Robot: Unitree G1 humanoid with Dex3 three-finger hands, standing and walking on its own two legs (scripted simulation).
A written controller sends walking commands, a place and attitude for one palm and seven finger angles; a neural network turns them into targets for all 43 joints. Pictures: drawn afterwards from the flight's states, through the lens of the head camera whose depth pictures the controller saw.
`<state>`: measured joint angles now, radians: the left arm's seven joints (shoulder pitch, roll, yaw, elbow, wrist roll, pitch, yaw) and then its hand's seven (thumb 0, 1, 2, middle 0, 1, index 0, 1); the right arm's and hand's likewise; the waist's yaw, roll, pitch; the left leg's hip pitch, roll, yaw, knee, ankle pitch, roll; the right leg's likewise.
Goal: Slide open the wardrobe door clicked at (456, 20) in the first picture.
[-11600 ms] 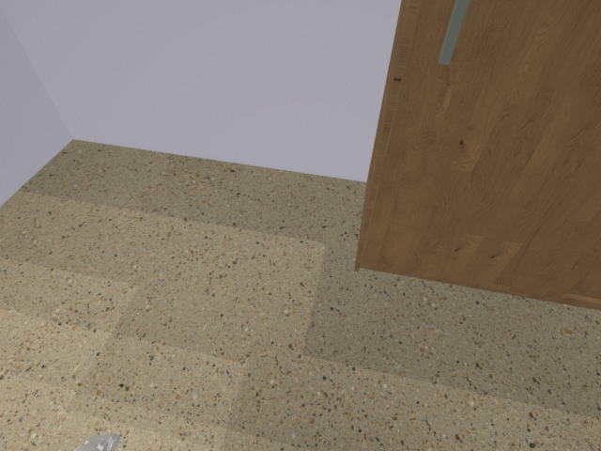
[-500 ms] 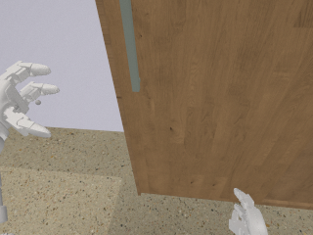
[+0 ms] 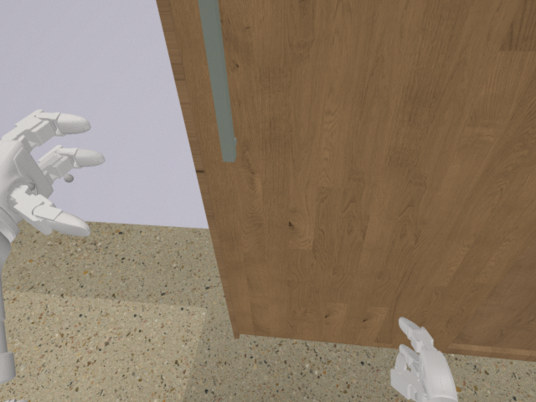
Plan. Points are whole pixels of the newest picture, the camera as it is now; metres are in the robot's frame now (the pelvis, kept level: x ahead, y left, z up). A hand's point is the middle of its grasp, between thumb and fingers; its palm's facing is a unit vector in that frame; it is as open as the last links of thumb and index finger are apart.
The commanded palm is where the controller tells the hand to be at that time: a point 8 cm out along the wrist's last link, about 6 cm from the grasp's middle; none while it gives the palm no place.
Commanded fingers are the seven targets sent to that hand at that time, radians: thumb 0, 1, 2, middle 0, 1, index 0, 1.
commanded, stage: move the hooked fingers beside the handle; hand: left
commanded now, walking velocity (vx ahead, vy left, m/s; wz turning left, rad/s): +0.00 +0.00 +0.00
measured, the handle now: (222, 80) +0.52 +0.15 +0.27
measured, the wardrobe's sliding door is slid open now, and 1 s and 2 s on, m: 0.00 0.00 0.00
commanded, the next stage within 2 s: none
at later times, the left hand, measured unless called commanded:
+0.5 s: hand (108, 155) +0.33 +0.26 +0.24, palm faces +0.06 -1.00 -0.05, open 13.9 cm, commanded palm +0.30 +0.30 +0.25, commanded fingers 0.00 -0.50 0.30 -0.30 -1.20 -0.30 -1.20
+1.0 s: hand (146, 135) +0.39 +0.23 +0.24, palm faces +0.04 -1.00 -0.03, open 13.9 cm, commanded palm +0.36 +0.28 +0.24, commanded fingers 0.00 -0.50 0.30 -0.30 -1.20 -0.30 -1.20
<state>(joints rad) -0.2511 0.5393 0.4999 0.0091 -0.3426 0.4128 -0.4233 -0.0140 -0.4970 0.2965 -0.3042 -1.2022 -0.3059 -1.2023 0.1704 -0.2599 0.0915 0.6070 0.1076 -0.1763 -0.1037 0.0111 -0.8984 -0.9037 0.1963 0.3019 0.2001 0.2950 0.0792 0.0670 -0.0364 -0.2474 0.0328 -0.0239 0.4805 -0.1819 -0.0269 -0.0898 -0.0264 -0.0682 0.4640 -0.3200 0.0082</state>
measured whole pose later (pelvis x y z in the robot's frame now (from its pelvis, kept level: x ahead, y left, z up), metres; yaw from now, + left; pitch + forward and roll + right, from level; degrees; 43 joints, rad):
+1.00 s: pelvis +0.00 +0.00 +0.00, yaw -1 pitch +0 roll +0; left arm -0.61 0.48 0.36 0.43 -0.23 0.32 -0.29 -0.01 -0.50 0.30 -0.30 -1.20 -0.30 -1.20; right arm 0.22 -0.26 0.06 0.65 0.09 -0.13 -0.11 0.01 -0.90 -0.90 0.20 0.30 0.20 0.30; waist 0.01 0.05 -0.05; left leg -0.29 0.04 -0.01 0.49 -0.19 -0.02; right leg -0.15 -0.02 -0.05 0.47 -0.32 0.01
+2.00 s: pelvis +0.02 +0.00 +0.00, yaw -3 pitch +2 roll +0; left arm -0.82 0.45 0.34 0.73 -0.16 0.18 -0.19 -0.01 -0.49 0.30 -0.31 -1.21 -0.30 -1.20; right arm 0.34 -0.28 0.01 0.68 0.07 -0.06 -0.09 0.01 -0.90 -0.90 0.20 0.30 0.20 0.29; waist -0.04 0.05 -0.06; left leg -0.33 0.05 0.02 0.50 -0.21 -0.02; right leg -0.19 -0.01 -0.02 0.48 -0.33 0.01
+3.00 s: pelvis +0.01 +0.00 +0.00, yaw -3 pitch +3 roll +0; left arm -0.89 0.38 0.29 0.77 -0.14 0.20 -0.11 -0.01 -0.50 0.30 -0.31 -1.21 -0.31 -1.21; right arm 0.29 -0.25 0.02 0.68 0.06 -0.07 -0.09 0.01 -0.90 -0.90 0.20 0.30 0.20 0.29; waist -0.04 0.04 -0.05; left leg -0.34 0.05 0.01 0.51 -0.21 -0.02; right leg -0.20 -0.02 -0.02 0.48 -0.32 0.01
